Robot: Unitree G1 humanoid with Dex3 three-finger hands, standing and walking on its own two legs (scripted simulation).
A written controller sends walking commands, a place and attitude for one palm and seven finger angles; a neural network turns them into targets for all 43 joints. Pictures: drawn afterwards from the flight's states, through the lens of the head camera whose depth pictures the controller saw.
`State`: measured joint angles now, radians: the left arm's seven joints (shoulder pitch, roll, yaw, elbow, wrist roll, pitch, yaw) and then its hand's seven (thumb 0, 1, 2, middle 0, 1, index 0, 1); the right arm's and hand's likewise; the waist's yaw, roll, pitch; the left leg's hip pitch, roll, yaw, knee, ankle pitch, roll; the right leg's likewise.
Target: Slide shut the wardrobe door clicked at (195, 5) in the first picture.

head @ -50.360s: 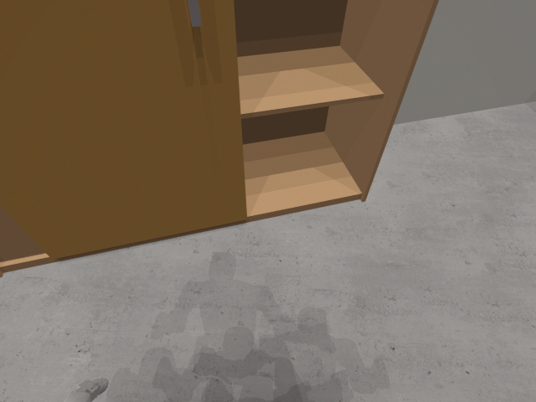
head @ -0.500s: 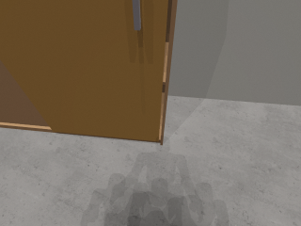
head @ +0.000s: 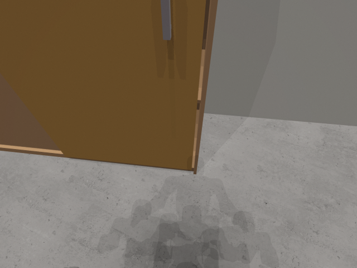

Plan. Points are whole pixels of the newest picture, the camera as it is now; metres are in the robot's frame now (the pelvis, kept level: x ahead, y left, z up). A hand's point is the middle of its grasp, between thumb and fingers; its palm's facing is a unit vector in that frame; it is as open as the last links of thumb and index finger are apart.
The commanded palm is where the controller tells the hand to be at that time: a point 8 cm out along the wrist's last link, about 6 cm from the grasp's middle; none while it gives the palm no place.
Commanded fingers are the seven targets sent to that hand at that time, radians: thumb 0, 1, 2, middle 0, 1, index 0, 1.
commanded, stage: look to check the result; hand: left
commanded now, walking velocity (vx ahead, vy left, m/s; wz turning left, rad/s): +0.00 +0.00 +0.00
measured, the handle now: out of the picture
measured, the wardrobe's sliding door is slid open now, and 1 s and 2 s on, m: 0.01 0.01 0.01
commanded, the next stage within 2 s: stand and wait in 0.56 s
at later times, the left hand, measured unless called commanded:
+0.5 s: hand (92, 265) +0.14 +0.23 -0.15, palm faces -0.03 -0.94 -0.34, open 7.3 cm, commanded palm none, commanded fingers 0.00 0.90 0.90 -0.20 -0.30 -0.20 -0.30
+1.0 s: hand out of the picture +0.13 +0.22 -0.15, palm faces -0.04 -0.95 -0.32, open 7.3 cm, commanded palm none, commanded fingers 0.00 0.90 0.90 -0.20 -0.30 -0.20 -0.30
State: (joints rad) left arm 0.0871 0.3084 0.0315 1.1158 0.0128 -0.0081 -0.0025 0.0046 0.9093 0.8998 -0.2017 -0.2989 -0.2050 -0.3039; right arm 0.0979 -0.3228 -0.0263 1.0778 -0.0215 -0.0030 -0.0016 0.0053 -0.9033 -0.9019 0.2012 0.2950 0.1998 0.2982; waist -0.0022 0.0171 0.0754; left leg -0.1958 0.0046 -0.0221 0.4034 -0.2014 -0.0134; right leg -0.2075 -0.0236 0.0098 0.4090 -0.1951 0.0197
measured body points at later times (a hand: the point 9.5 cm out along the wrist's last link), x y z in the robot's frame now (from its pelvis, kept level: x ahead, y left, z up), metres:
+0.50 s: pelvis +0.04 -0.01 +0.00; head +0.08 -0.02 +0.45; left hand +0.15 +0.28 -0.13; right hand +0.12 -0.31 -0.14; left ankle +0.01 +0.13 -0.74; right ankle +0.01 -0.13 -0.74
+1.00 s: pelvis +0.03 -0.01 +0.00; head +0.06 -0.02 +0.45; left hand +0.13 +0.27 -0.13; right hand +0.10 -0.31 -0.14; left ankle +0.01 +0.13 -0.74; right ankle +0.01 -0.13 -0.74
